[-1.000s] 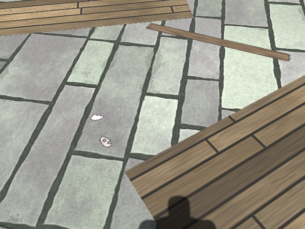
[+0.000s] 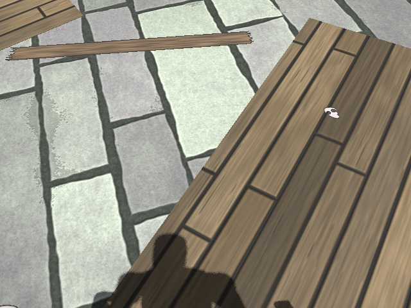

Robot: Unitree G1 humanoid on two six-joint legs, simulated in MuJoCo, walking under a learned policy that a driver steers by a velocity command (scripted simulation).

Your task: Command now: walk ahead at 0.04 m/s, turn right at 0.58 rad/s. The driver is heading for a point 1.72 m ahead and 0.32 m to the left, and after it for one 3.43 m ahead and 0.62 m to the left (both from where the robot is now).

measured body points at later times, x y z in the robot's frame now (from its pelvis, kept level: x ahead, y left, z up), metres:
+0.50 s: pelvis +0.09 +0.04 +0.00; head +0.11 +0.05 +0.45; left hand +0.19 +0.32 -0.12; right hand +0.24 -0.23 -0.10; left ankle +0.11 +0.18 -0.73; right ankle +0.07 -0.07 -0.72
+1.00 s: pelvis +0.13 +0.08 -0.01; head +0.16 +0.09 +0.44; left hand +0.09 +0.38 -0.12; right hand +0.43 -0.06 -0.07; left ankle +0.13 +0.19 -0.73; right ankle +0.10 -0.07 -0.72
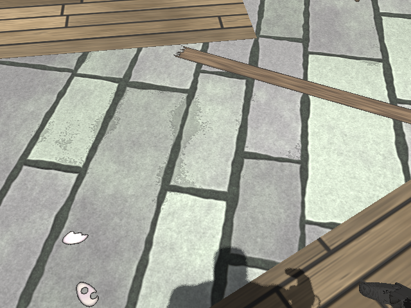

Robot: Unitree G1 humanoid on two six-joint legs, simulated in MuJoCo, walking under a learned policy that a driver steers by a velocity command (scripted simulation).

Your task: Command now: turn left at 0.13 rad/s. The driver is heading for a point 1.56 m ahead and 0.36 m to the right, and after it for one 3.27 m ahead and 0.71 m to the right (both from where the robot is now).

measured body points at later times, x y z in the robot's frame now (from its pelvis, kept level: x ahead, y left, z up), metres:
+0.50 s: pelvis +0.02 -0.03 +0.00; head +0.05 -0.07 +0.45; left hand +0.20 +0.22 -0.08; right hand +0.14 -0.34 -0.11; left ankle +0.01 +0.11 -0.66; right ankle -0.01 -0.11 -0.72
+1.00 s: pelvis +0.07 -0.01 +0.01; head +0.09 -0.02 +0.46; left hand +0.32 +0.16 -0.09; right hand +0.12 -0.32 -0.08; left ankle +0.13 +0.09 -0.72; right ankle -0.01 -0.11 -0.72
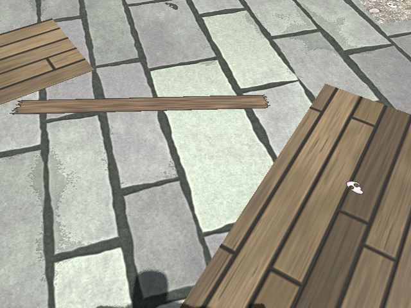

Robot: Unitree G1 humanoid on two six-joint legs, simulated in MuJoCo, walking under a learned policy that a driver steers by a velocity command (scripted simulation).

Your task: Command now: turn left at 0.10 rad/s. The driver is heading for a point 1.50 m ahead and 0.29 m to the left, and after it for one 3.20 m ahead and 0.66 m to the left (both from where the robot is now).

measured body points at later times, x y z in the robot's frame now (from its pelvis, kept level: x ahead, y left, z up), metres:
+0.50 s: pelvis +0.00 +0.02 +0.00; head +0.04 +0.03 +0.44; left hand +0.04 +0.33 -0.11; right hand +0.26 -0.20 -0.08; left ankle -0.02 +0.14 -0.69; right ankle -0.03 -0.12 -0.73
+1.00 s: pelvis +0.03 +0.07 +0.00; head +0.04 +0.06 +0.45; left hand +0.06 +0.36 -0.10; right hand +0.26 -0.12 -0.10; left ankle -0.01 +0.15 -0.73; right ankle +0.04 -0.06 -0.73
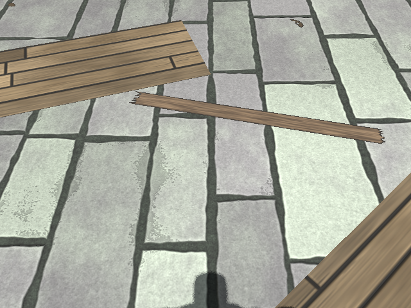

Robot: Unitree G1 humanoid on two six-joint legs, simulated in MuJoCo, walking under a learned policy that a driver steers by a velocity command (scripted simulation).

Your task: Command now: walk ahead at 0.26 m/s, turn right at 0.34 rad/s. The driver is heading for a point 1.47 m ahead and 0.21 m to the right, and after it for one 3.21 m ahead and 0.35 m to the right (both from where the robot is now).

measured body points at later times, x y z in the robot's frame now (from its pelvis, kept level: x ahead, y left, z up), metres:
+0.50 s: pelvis +0.18 +0.01 -0.01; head +0.22 +0.00 +0.44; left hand +0.30 +0.29 -0.12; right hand +0.34 -0.29 -0.08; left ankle +0.30 +0.09 -0.73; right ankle +0.00 -0.10 -0.67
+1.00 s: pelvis +0.26 -0.02 +0.00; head +0.27 -0.03 +0.45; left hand +0.51 +0.15 -0.08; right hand +0.27 -0.31 -0.13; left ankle +0.30 +0.10 -0.73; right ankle +0.23 -0.14 -0.73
